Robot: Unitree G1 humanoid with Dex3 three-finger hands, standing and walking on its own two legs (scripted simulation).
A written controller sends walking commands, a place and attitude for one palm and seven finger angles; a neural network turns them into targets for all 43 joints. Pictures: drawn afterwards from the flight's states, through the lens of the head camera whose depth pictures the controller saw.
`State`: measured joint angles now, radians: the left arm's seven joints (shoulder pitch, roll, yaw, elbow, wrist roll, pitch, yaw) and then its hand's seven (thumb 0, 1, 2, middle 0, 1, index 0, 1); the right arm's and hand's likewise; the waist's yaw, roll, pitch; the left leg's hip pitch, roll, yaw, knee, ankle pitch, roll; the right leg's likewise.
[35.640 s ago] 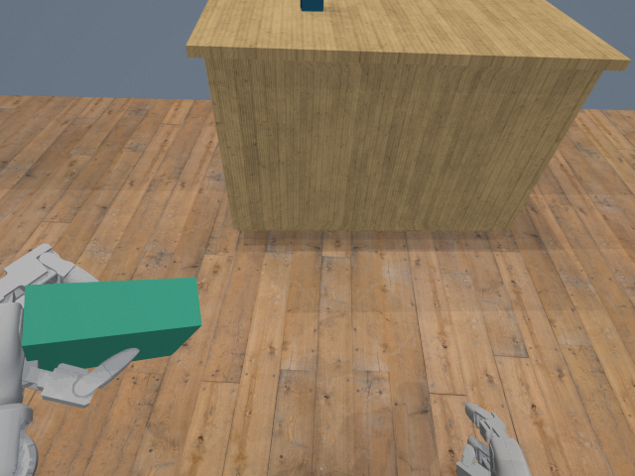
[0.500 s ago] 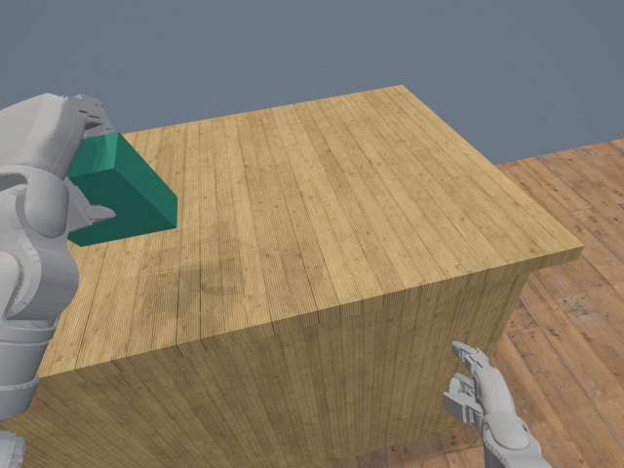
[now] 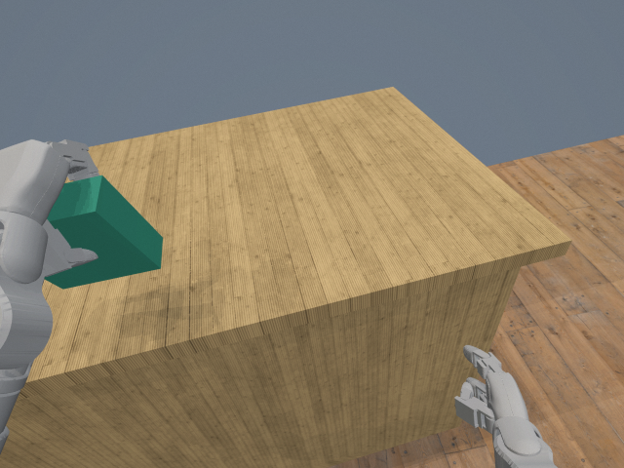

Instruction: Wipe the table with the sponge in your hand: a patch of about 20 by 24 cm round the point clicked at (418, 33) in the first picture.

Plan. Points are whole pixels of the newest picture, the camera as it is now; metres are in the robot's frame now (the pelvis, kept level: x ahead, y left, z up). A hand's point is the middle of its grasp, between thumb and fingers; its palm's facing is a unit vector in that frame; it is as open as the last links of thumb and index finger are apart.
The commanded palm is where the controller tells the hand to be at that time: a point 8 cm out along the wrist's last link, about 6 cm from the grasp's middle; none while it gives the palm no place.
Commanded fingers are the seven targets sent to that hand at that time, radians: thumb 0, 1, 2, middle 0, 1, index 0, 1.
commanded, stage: bring the sponge back beside the body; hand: left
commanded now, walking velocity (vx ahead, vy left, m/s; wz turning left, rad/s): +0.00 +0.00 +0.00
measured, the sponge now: (92, 247) +0.26 +0.32 +0.20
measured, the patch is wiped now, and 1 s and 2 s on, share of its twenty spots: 0.95 0.95 0.95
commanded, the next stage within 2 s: step back with the hand held close in 1.10 s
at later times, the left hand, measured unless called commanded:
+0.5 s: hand (58, 253) +0.22 +0.30 +0.24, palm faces +0.31 -0.14 -0.94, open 9.1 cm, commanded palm +0.15 +0.29 +0.31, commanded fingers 0.00 0.10 1.30 -1.20 -1.60 -1.20 -1.60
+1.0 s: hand (70, 284) +0.20 +0.28 +0.22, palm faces +0.30 -0.20 -0.93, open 9.1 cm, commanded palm +0.14 +0.29 +0.30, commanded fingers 0.00 0.10 1.30 -1.20 -1.60 -1.20 -1.60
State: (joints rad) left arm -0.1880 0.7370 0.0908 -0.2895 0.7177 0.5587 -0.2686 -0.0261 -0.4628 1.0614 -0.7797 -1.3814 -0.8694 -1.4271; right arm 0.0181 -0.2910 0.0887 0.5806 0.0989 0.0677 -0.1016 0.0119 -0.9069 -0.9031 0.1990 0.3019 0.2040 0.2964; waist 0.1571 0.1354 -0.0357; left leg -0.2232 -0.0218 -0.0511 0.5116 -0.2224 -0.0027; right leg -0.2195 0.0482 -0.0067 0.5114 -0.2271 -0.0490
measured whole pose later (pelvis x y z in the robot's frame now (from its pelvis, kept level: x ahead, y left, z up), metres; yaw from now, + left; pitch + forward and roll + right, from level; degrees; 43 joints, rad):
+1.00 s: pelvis -0.01 +0.01 +0.00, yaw -1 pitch -6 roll +0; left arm 0.13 0.63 0.09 -0.58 0.66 0.55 -0.17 -0.03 -0.47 1.07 -0.78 -1.39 -0.87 -1.43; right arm 0.01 -0.26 0.10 0.56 0.08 0.03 -0.11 0.01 -0.91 -0.90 0.20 0.30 0.21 0.30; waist 0.17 0.12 -0.02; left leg -0.18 -0.03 -0.04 0.50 -0.21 0.01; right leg -0.18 0.04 0.01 0.50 -0.21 -0.04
